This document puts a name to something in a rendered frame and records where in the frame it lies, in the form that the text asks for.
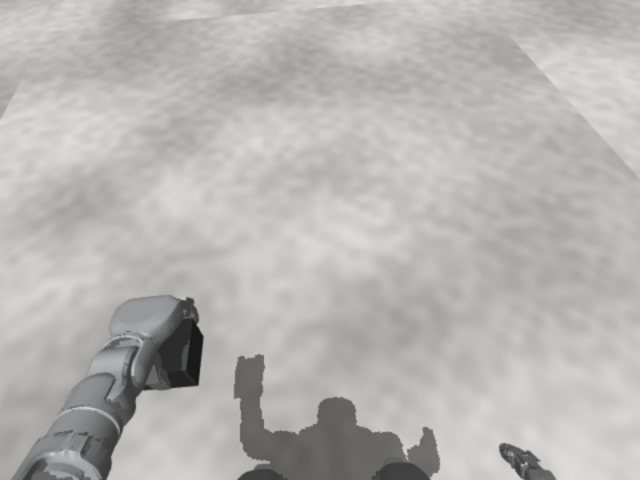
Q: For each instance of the right robot hand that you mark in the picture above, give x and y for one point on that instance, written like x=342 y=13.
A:
x=526 y=464

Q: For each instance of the left robot arm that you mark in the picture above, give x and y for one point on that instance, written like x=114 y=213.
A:
x=82 y=438

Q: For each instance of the left robot hand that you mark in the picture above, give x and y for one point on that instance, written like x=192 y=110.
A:
x=155 y=317

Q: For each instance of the small box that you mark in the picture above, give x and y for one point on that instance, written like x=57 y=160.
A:
x=181 y=355

